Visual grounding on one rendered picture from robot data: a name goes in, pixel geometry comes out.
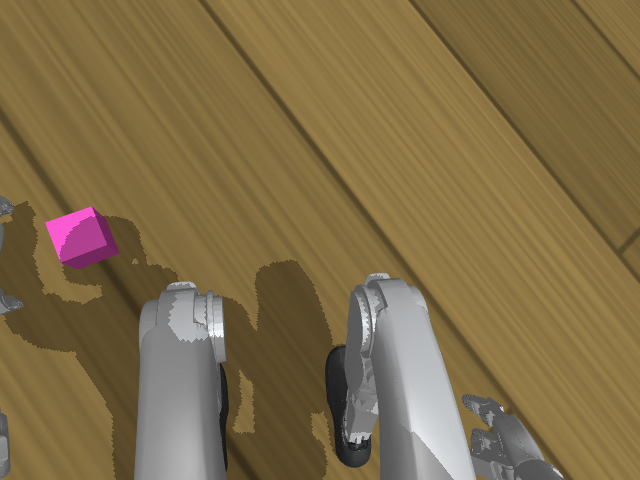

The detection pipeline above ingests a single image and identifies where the right robot hand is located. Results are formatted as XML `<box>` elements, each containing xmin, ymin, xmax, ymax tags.
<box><xmin>462</xmin><ymin>394</ymin><xmax>545</xmax><ymax>480</ymax></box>

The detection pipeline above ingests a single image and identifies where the right robot foot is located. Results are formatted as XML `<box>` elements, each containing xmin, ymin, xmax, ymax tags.
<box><xmin>325</xmin><ymin>346</ymin><xmax>371</xmax><ymax>468</ymax></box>

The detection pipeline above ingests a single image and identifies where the left robot hand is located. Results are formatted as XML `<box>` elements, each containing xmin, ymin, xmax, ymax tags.
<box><xmin>0</xmin><ymin>196</ymin><xmax>24</xmax><ymax>315</ymax></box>

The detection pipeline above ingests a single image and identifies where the right robot arm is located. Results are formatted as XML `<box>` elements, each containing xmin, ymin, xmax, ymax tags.
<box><xmin>514</xmin><ymin>459</ymin><xmax>566</xmax><ymax>480</ymax></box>

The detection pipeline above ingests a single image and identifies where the cube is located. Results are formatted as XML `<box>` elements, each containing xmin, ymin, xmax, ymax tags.
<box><xmin>45</xmin><ymin>206</ymin><xmax>119</xmax><ymax>269</ymax></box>

